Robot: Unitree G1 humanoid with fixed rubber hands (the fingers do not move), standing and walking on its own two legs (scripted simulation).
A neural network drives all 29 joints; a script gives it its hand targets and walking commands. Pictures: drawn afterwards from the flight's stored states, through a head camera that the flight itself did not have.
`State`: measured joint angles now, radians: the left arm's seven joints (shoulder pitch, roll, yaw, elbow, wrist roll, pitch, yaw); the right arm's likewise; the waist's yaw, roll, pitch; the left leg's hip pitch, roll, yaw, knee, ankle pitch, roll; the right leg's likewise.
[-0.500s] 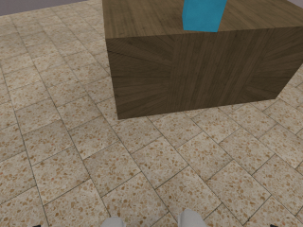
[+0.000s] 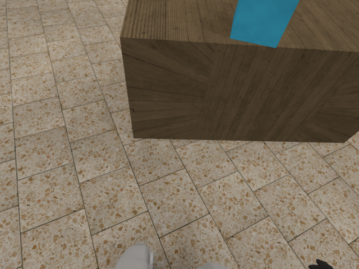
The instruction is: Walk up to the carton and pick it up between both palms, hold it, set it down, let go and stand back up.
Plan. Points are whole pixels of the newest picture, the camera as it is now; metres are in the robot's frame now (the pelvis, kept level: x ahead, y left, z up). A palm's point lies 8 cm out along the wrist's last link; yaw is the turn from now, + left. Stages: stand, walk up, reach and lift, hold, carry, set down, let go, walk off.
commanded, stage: walk up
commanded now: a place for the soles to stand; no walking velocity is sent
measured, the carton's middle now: (264, 1) +1.08 -0.27 +0.10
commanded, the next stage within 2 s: none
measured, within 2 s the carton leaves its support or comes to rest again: neither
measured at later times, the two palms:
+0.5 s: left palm (115, 233) +0.20 +0.17 -0.11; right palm out of the picture +0.20 -0.51 -0.11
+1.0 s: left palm (147, 191) +0.31 +0.11 -0.10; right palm out of the picture +0.30 -0.51 -0.11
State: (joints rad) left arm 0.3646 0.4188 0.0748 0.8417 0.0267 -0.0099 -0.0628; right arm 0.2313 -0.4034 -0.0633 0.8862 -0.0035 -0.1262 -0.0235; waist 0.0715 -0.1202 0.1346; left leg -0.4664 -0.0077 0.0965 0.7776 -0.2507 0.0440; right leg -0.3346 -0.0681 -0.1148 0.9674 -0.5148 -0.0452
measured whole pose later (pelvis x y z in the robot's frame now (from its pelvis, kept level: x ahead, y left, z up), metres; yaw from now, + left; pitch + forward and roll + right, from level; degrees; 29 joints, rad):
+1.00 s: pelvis +0.23 -0.21 +0.00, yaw +6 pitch -3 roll -2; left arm 0.13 0.38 0.04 0.93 -0.02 -0.05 0.03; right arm 0.24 -0.37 -0.03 0.91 -0.01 -0.04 -0.04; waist -0.03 0.03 0.16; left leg -0.34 0.04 0.02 0.92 -0.51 0.02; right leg -0.43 -0.03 -0.02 0.81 -0.29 0.00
